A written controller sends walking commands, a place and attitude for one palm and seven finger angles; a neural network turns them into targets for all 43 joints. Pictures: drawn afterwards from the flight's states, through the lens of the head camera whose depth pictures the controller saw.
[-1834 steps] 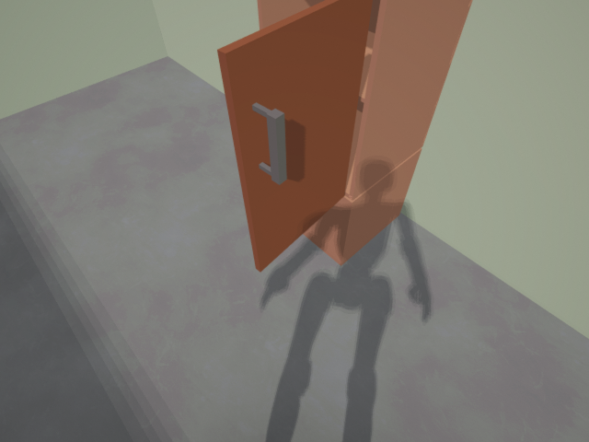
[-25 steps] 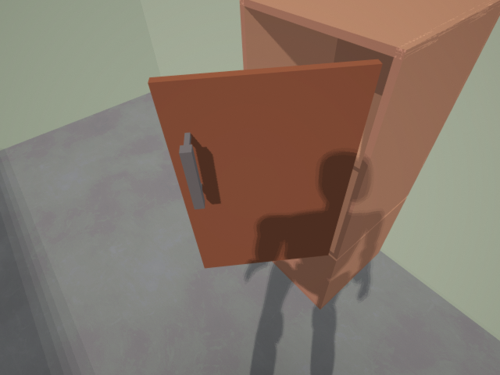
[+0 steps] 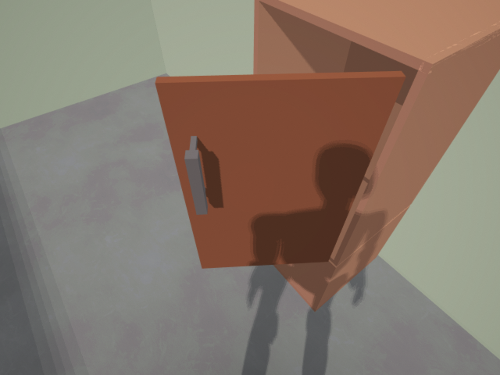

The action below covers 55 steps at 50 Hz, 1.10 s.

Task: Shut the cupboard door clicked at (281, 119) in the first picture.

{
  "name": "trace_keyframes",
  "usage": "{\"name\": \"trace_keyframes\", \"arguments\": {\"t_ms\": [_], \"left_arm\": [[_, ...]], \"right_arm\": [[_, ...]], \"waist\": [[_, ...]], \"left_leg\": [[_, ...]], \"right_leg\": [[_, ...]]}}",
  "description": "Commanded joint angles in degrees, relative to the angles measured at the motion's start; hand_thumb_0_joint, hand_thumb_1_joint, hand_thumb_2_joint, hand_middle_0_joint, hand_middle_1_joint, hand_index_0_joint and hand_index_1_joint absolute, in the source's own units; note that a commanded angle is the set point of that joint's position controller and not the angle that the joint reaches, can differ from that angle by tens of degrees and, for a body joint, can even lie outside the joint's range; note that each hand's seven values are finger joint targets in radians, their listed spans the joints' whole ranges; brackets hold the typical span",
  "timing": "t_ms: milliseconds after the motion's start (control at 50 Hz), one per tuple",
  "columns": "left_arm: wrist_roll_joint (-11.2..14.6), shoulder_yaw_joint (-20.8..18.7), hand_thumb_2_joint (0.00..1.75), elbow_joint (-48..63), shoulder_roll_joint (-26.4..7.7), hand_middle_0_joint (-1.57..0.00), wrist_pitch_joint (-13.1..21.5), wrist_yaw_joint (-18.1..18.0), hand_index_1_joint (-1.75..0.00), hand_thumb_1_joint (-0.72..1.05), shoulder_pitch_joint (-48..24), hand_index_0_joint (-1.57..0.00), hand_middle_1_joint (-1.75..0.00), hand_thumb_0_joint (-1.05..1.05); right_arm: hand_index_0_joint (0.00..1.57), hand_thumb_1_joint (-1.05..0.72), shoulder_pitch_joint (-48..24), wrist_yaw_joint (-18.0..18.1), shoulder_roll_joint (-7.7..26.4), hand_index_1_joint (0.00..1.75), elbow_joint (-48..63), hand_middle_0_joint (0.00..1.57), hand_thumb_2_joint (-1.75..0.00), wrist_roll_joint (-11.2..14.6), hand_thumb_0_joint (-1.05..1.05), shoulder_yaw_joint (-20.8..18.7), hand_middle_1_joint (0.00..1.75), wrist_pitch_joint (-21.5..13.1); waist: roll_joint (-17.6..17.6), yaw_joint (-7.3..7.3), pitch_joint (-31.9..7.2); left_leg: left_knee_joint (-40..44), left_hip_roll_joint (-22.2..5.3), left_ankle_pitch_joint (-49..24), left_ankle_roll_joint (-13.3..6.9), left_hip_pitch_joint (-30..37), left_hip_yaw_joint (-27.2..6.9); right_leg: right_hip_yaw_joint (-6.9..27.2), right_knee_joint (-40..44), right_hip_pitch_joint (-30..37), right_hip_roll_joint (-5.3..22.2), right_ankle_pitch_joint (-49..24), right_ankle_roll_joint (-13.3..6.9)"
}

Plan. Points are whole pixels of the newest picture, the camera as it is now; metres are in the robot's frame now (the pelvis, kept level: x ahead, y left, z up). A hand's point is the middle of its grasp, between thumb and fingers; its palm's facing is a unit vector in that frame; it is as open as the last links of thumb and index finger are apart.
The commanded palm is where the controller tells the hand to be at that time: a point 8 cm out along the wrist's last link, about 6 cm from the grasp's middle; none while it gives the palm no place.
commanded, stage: look again from close up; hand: left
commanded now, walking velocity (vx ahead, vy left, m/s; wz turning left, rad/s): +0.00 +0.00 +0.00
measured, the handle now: (198, 177) +0.43 +0.13 +0.07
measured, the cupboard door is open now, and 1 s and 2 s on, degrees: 56 56 56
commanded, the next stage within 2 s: raise the hand and make a fist in 0.26 s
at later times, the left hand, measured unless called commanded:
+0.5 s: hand (149, 350) +0.17 +0.18 -0.06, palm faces +0.28 -0.94 -0.19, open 7.3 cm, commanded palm +0.11 +0.21 -0.06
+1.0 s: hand (167, 339) +0.17 +0.14 +0.01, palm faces +0.08 -0.99 -0.08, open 5.1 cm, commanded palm +0.13 +0.20 -0.01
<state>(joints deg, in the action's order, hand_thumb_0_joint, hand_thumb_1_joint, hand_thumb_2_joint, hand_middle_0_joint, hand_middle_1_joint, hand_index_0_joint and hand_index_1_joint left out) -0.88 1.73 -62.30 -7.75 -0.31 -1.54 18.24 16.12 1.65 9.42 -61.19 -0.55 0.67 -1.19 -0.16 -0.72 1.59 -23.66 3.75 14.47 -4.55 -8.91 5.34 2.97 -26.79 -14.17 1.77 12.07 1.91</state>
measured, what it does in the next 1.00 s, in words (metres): lowers itself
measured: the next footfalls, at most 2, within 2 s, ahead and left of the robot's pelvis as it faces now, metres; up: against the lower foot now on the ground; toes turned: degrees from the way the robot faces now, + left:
none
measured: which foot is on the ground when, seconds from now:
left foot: down 0.00-1.00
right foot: down 0.00-1.00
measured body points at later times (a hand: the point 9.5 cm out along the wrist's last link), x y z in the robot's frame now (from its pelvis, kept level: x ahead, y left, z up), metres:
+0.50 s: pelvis +0.01 -0.03 -0.01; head +0.01 -0.03 +0.44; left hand +0.15 +0.23 -0.05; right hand +0.08 -0.27 -0.14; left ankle -0.02 +0.07 -0.74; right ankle +0.03 -0.14 -0.74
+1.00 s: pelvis -0.02 -0.06 -0.09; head +0.04 -0.06 +0.35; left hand +0.16 +0.19 +0.01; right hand +0.23 -0.25 -0.15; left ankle -0.02 +0.07 -0.74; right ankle +0.02 -0.14 -0.74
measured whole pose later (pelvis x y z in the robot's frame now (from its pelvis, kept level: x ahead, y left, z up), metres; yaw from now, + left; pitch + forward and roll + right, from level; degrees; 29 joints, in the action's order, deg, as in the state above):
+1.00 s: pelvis -0.02 -0.06 -0.09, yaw +7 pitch +12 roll -2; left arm 17.0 -7.4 6.7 -13.0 28.8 17.6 20.9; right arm 8.1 3.4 13.2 -30.7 1.3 0.9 -14.6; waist -2.3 -3.6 -6.0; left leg -67.8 0.0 31.4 1.2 -48.6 -4.3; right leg -7.8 -64.6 -48.6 -0.4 28.5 -3.9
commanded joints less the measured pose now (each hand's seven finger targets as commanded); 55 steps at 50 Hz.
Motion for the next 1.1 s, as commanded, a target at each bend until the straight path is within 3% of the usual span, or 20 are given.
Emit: {"name": "trace_keyframes", "arguments": {"t_ms": [0,320,340,360,380,400,420,440,480,520,560,620,660,720,800,840,920,1000,1040,1080], "left_arm": [[0.00,-1.29,0.90,1.51,-6.26,-0.20,1.21,-0.72,-0.30,0.90,2.37,-0.20,-0.30,0.00],[0.27,-1.48,0.90,1.60,-7.44,-0.20,1.50,-0.64,-0.30,0.90,0.03,-0.20,-0.30,0.00],[-0.37,-1.90,0.90,-0.70,-8.48,-0.20,2.11,-2.90,-0.30,0.90,4.56,-0.20,-0.30,0.00],[5.27,-29.24,0.90,93.47,-44.81,-0.20,17.37,-4.18,-0.30,0.90,-48.90,-0.20,-0.30,0.00],[6.64,-4.40,0.90,73.37,-13.05,-0.22,11.87,-4.02,-0.32,0.90,-8.20,-0.22,-0.32,0.00],[9.60,-9.04,0.90,71.75,-14.26,-0.24,9.16,-6.53,-0.34,0.90,-5.26,-0.24,-0.34,0.00],[9.52,1.60,0.90,57.54,3.60,-0.25,3.45,-5.43,-0.36,0.90,9.13,-0.25,-0.36,0.00],[9.76,-2.26,0.90,66.71,-3.35,-0.27,5.72,-5.94,-0.38,0.90,-5.06,-0.27,-0.38,0.00],[9.45,-7.21,0.90,58.19,-4.55,-0.31,11.61,-3.41,-0.42,0.90,1.57,-0.31,-0.42,0.00],[11.75,-8.99,0.90,48.09,-1.36,-0.35,18.84,1.79,-0.46,0.90,17.06,-0.35,-0.46,0.00],[15.48,-11.36,0.90,48.37,-1.25,-0.38,28.22,9.36,-0.50,0.90,22.35,-0.38,-0.50,0.00],[17.97,-16.77,0.90,49.21,-7.02,-0.44,35.13,18.99,-0.56,0.90,23.73,-0.44,-0.56,0.00],[17.72,-17.32,0.90,57.22,-10.01,-0.47,33.36,19.87,-0.60,0.90,16.54,-0.47,-0.60,0.00],[17.93,-19.48,0.90,72.96,-14.58,-0.53,33.52,16.47,-0.66,0.90,1.72,-0.53,-0.66,0.00],[17.69,-13.64,0.90,92.30,-12.32,-0.60,40.67,13.22,-0.74,0.90,-8.17,-0.60,-0.74,0.00],[17.88,-9.21,0.90,89.22,-9.69,-0.64,41.21,15.25,-0.78,0.90,-4.74,-0.64,-0.78,0.00],[17.70,-8.38,0.90,76.33,-11.23,-0.71,31.41,20.25,-0.86,0.90,-0.97,-0.71,-0.86,0.00],[18.54,-15.48,0.90,70.32,-14.67,-0.79,13.70,21.00,-0.94,0.90,9.44,-0.79,-0.94,0.00],[20.42,-20.75,0.90,76.73,-15.78,-0.82,10.53,17.89,-0.98,0.90,9.45,-0.82,-0.98,0.00],[21.28,-23.23,0.90,80.97,-14.47,-0.86,12.38,13.50,-1.02,0.90,8.58,-0.86,-1.02,0.00]], "right_arm": [[0.20,-0.90,3.15,0.40,5.42,0.30,1.36,0.20,-0.90,0.23,0.00,-0.87,0.30,-1.25],[0.20,-0.90,1.81,0.44,5.77,0.30,-0.28,0.20,-0.90,0.07,0.00,-0.88,0.30,-1.20],[0.20,-0.90,-2.67,-0.15,7.72,0.30,3.27,0.20,-0.90,0.77,0.00,-1.11,0.30,-1.25],[0.20,-0.90,3.72,5.85,20.94,0.30,20.60,0.20,-0.90,0.64,0.00,-4.66,0.30,-11.97],[0.20,-0.90,-2.42,5.97,10.64,0.30,20.16,0.20,-0.90,3.63,0.00,-0.89,0.30,-15.97],[0.20,-0.90,-3.19,5.38,12.36,0.30,17.55,0.20,-0.90,1.68,0.00,-0.97,0.30,-17.47],[0.20,-0.90,-3.32,3.40,7.69,0.30,16.66,0.20,-0.90,2.43,0.00,-1.04,0.30,-17.88],[0.20,-0.90,-2.14,2.03,11.76,0.30,19.47,0.20,-0.90,2.62,0.00,-2.98,0.30,-18.50],[0.20,-0.90,-4.47,1.29,11.87,0.30,23.53,0.20,-0.90,1.47,0.00,-3.93,0.30,-19.01],[0.20,-0.90,-5.70,0.12,10.47,0.30,27.29,0.20,-0.90,1.20,0.00,-4.60,0.30,-18.88],[0.20,-0.90,-6.89,-1.03,10.65,0.30,30.18,0.20,-0.90,0.39,0.00,-5.45,0.30,-18.83],[0.20,-0.90,-8.81,-2.30,11.82,0.30,35.97,0.20,-0.90,0.92,0.00,-6.30,0.30,-17.60],[0.20,-0.90,-10.84,-1.89,11.83,0.30,39.88,0.20,-0.90,1.39,0.00,-5.94,0.30,-17.00],[0.20,-0.90,-9.60,-0.58,11.21,0.30,42.29,0.20,-0.90,1.00,0.00,-5.46,0.30,-17.19],[0.20,-0.90,-5.85,0.87,11.00,0.30,39.84,0.20,-0.90,0.42,0.00,-4.61,0.30,-18.11],[0.20,-0.90,-5.33,1.67,11.64,0.30,38.22,0.20,-0.90,0.96,0.00,-4.38,0.30,-18.45],[0.20,-0.90,-4.65,3.14,12.36,0.30,37.87,0.20,-0.90,2.47,0.00,-3.50,0.30,-16.91],[0.20,-0.90,-7.21,3.45,11.59,0.30,42.79,0.20,-0.90,3.96,0.00,-3.36,0.30,-13.18],[0.20,-0.90,-7.82,3.35,9.84,0.30,44.28,0.20,-0.90,3.53,0.00,-2.97,0.30,-11.92],[0.20,-0.90,-7.63,3.21,8.50,0.30,43.67,0.20,-0.90,2.92,0.00,-2.71,0.30,-11.49]], "waist": [[1.26,0.89,1.63],[1.36,0.70,1.26],[3.63,-1.11,1.33],[-1.67,8.90,-23.16],[-19.04,2.87,-27.66],[-16.79,0.49,-27.14],[-11.04,2.30,-13.81],[-8.79,4.03,-5.22],[3.81,3.00,3.71],[16.37,-0.74,3.62],[21.39,-2.85,-0.92],[9.91,-4.61,-7.89],[1.34,-4.81,-11.72],[-6.16,-2.55,-19.05],[-6.65,2.71,-25.22],[-4.26,4.56,-22.11],[-0.65,4.82,-15.24],[4.49,-2.10,-18.87],[6.10,-3.80,-22.85],[7.60,-4.13,-22.13]], "left_leg": [[5.55,-9.51,-8.83,1.31,-0.65,-7.95],[5.24,-9.29,-9.57,1.92,-0.74,-7.93],[-4.74,-11.20,-14.06,3.62,-4.06,-6.19],[-5.50,-7.77,-28.85,3.36,11.54,-9.24],[-5.09,-6.26,-34.76,4.86,15.84,-6.69],[-3.34,-7.51,-39.49,7.15,14.31,-6.38],[-1.69,-7.77,-33.22,7.45,5.56,-7.80],[-3.58,-6.75,-19.97,7.27,-2.24,-9.28],[-7.79,-4.27,-5.40,6.10,-14.93,-8.99],[-13.00,-2.65,-0.17,5.65,-22.77,-7.42],[-19.46,-1.25,3.14,5.93,-29.11,-5.54],[-25.52,0.25,4.82,6.05,-33.94,-3.70],[-27.71,0.78,6.06,4.89,-35.63,-2.31],[-31.54,-0.44,7.59,3.73,-35.92,-3.73],[-36.20,-2.27,4.06,2.59,-31.05,-6.70],[-37.45,-2.94,4.63,2.44,-32.37,-7.20],[-36.16,-3.16,7.78,2.45,-37.32,-7.42],[-31.45,-1.75,6.03,2.65,-37.08,-6.13],[-30.08,-1.48,2.96,3.42,-35.57,-6.25],[-28.58,-1.97,0.87,3.98,-33.98,-6.72]], "right_leg": [[3.30,2.82,0.06,3.31,-7.29,-3.64],[3.33,3.65,2.81,3.64,-10.27,-3.95],[2.60,2.43,3.51,6.29,-21.74,-2.76],[-0.81,-9.25,6.98,-0.60,-20.86,-2.81],[-6.02,-11.55,-1.12,-3.92,-4.85,-3.04],[-6.40,-7.86,-0.11,-3.22,-0.70,-3.41],[-7.04,-7.21,-4.79,-1.46,1.73,-2.41],[-6.63,-6.00,-6.64,-0.83,-0.27,-2.61],[-8.46,-5.29,-12.11,-1.02,2.20,-3.20],[-8.42,-8.24,-15.90,-1.11,8.44,-3.30],[-5.69,-12.71,-17.37,-0.45,9.51,-3.09],[-0.91,-18.31,-15.17,1.45,6.24,-3.83],[0.79,-19.89,-17.15,1.26,10.77,-3.86],[3.88,-20.96,-20.97,0.85,18.25,-3.64],[2.59,-24.27,-24.91,-0.91,10.88,-3.58],[2.31,-24.21,-26.19,-1.20,9.56,-3.40],[2.06,-20.83,-25.26,-1.12,15.00,-2.67],[4.11,-16.29,-13.79,0.75,14.98,-1.52],[4.22,-16.49,-7.93,2.10,7.11,-0.34],[2.79,-17.52,-6.43,1.65,0.43,-0.24]]}}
